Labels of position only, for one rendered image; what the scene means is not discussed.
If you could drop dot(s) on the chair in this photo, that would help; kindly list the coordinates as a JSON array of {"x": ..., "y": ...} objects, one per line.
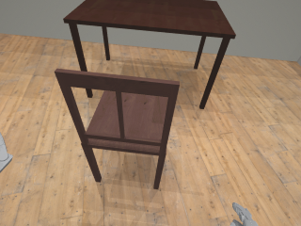
[{"x": 134, "y": 114}]

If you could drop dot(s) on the robot left hand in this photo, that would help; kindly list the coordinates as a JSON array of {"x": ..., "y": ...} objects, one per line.
[{"x": 5, "y": 157}]

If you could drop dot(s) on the robot right hand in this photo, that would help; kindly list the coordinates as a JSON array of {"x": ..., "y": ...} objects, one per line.
[{"x": 244, "y": 216}]

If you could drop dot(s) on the table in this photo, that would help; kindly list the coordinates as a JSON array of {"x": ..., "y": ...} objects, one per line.
[{"x": 203, "y": 18}]

